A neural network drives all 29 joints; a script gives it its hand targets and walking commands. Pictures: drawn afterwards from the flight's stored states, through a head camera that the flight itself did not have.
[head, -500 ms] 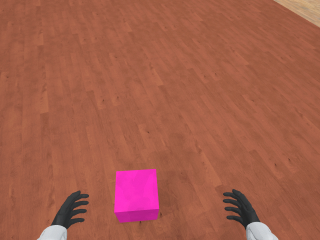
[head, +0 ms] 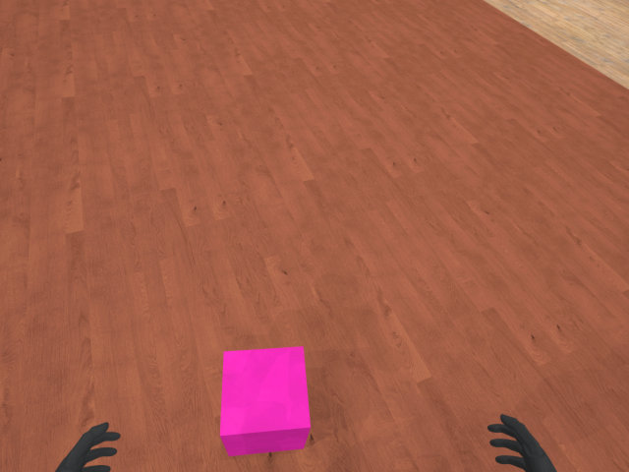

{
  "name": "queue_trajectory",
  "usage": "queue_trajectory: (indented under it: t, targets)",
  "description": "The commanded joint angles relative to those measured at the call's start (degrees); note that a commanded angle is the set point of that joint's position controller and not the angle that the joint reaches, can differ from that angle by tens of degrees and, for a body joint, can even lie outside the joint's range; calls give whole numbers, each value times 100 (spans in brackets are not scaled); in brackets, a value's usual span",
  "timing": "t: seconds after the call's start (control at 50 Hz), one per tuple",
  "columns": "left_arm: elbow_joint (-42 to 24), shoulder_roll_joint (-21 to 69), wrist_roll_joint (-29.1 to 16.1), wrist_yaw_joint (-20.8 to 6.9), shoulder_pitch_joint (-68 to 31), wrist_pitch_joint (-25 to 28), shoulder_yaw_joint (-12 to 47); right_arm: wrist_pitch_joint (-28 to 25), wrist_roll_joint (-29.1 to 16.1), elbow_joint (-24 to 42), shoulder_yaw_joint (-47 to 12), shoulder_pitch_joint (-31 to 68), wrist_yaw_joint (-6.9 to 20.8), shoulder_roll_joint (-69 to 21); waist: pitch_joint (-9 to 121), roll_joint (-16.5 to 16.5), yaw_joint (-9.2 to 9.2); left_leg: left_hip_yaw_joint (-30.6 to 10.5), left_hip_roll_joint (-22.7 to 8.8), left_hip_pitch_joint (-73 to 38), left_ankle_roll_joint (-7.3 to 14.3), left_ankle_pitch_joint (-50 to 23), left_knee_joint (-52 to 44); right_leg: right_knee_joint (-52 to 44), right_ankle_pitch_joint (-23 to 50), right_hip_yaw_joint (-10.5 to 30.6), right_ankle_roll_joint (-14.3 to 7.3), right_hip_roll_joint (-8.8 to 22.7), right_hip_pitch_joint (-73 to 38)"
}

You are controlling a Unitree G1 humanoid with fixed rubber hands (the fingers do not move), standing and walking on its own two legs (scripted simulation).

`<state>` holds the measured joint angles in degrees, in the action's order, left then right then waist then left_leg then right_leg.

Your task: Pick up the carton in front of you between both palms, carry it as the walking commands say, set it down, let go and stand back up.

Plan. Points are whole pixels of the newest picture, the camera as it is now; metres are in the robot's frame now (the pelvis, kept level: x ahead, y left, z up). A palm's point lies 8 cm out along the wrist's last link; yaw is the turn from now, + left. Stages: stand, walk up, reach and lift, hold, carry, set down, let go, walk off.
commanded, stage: stand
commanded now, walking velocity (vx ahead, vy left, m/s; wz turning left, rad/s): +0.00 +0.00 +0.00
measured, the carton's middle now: (265, 402) +0.37 +0.07 -0.64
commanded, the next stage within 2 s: none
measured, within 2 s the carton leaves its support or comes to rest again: neither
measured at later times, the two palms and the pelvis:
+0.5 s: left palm out of the picture +0.09 +0.30 -0.10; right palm out of the picture +0.10 -0.30 -0.08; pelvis -0.01 +0.01 +0.00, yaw +0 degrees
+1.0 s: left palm out of the picture +0.07 +0.31 -0.10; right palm out of the picture +0.07 -0.31 -0.09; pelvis -0.02 +0.01 +0.01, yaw +0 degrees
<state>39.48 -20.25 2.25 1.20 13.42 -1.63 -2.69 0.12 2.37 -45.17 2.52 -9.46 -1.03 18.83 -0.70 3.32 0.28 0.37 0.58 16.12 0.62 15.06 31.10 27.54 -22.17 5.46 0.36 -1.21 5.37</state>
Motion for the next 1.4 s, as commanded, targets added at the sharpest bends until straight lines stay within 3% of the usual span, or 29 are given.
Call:
queue_trajectory:
  t: [0.0, 0.22, 0.7, 1.38]
  targets:
    - [-198, -727, -5, 41, -86, 116, -145, -87, -11, 203, 164, 174, -43, 867, 440, -428, -7, -564, -584, -1004, 105, -1983, -343, -360, 1883, 165, 10, 412, 570]
    - [270, -835, -33, 59, -153, 162, -77, -94, -41, -165, 122, 270, -59, 955, 323, -298, 1, -550, -611, -1060, 139, -1955, -439, -521, 1935, 218, -11, 492, 518]
    - [956, -1006, -68, 17, -268, 222, 1, -113, -104, -884, 78, 460, -10, 1171, 31, -318, 32, -682, -664, -1120, 120, -1163, -948, -990, 1296, 342, -103, 567, 524]
    - [1491, -1179, -119, -4, -454, 236, 52, -113, -167, -1373, 0, 599, 27, 1312, 26, -324, 27, -780, -695, -1258, 128, -1359, -1114, -1224, 1377, 300, -119, 647, 361]
